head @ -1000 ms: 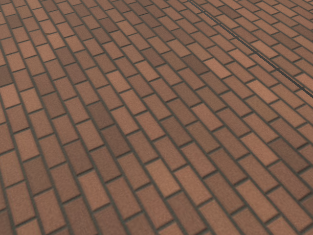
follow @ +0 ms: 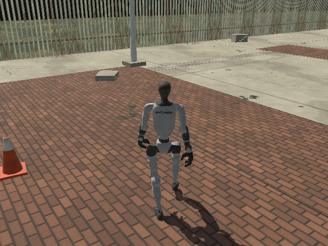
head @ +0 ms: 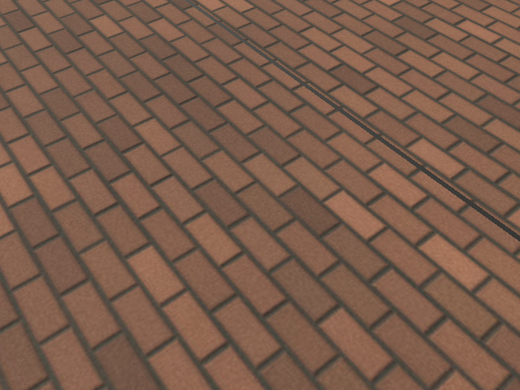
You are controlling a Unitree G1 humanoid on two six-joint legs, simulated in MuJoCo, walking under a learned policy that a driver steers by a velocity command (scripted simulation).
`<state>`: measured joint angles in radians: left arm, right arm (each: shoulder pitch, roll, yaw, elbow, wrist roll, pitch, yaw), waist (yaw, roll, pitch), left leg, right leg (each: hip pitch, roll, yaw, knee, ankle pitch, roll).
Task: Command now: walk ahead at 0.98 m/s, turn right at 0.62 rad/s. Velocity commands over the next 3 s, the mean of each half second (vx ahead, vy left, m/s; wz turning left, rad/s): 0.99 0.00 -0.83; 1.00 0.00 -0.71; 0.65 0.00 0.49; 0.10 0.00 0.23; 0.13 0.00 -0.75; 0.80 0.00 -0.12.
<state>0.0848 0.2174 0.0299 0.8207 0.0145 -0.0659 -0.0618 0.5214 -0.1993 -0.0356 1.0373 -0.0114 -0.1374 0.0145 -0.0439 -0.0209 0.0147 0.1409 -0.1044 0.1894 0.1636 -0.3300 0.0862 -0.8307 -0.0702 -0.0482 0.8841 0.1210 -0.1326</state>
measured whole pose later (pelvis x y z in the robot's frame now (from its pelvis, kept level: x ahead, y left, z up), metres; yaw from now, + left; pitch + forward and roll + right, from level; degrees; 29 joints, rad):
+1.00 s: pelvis +0.85 -0.22 -0.02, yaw -46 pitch +3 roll +1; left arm -0.09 0.26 -0.02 0.60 0.05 -0.05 -0.08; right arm 0.59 -0.25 -0.01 0.96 -0.02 -0.09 0.00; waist -0.10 -0.01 0.03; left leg 0.24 0.05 0.24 0.25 -0.43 -0.05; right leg -0.61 0.05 -0.09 0.63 -0.13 -0.19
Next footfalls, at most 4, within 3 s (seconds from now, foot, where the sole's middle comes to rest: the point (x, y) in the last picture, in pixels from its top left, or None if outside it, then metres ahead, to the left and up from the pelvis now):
0.14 right None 0.33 -0.03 -0.77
0.56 left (252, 289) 0.78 0.02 -0.77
1.02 right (386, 237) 0.95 -0.40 -0.77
1.42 left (409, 153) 1.31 -0.56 -0.77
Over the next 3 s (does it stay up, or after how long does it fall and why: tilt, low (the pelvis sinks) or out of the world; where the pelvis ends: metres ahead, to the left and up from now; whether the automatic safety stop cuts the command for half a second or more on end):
stays up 1.30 -0.89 0.01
